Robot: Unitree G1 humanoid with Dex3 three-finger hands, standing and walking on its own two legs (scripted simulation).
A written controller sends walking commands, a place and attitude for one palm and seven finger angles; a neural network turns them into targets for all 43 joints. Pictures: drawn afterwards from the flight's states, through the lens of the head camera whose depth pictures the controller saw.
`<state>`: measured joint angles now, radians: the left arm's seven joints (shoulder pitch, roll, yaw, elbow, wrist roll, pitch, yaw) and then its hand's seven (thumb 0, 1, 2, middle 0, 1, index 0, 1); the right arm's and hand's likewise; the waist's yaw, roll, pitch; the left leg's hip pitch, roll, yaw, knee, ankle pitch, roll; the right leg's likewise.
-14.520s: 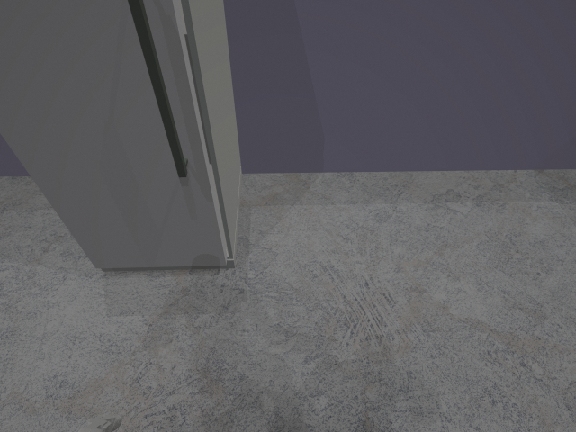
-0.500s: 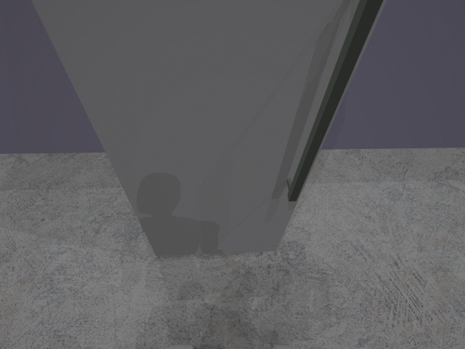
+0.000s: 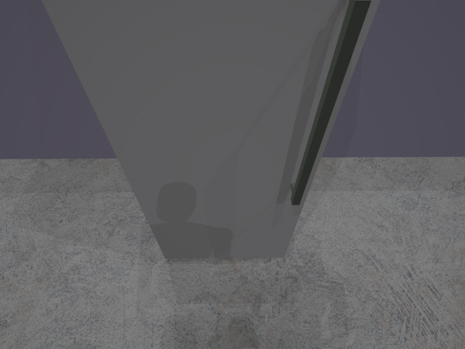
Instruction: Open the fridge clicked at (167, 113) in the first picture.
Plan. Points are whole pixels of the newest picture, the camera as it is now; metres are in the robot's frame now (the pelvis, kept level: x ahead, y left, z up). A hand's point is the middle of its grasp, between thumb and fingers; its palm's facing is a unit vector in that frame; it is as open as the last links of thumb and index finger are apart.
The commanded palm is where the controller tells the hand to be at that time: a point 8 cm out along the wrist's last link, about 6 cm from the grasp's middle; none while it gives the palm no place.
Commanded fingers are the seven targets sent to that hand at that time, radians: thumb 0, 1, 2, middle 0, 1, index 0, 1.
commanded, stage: come to a stop and stand still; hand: right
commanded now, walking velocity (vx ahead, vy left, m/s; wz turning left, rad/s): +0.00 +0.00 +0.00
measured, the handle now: (314, 127) +0.52 -0.12 +0.08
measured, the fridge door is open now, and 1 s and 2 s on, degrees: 0 0 0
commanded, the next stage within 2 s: look again from close up in 0.38 s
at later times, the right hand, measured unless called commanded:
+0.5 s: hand out of the picture +0.03 -0.16 -0.17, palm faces +0.01 +0.97 -0.24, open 7.3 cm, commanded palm none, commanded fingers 0.00 -0.90 -0.90 0.20 0.30 0.20 0.30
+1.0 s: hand out of the picture +0.01 -0.15 -0.17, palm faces +0.03 +0.98 -0.20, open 7.3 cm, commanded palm none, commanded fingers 0.00 -0.90 -0.90 0.20 0.30 0.20 0.30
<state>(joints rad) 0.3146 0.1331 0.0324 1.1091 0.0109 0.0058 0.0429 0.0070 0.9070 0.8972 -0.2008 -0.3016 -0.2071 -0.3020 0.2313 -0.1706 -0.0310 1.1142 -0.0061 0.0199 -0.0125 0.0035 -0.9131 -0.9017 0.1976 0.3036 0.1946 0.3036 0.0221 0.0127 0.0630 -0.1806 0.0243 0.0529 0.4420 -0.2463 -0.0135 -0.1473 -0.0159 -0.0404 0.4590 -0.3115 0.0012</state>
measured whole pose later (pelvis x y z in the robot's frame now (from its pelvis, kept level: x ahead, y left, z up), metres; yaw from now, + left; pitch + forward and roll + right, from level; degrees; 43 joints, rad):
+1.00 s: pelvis +0.01 +0.02 +0.00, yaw +0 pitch -1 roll +0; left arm 0.27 0.15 -0.01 1.12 0.01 -0.02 0.04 0.01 0.91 0.90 -0.20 -0.30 -0.20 -0.30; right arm 0.28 -0.15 0.00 1.11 -0.01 -0.02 -0.03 0.00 -0.91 -0.90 0.20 0.30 0.20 0.30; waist -0.01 0.00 0.03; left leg -0.16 -0.01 0.06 0.47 -0.29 0.03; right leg -0.12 -0.03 -0.03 0.45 -0.31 0.02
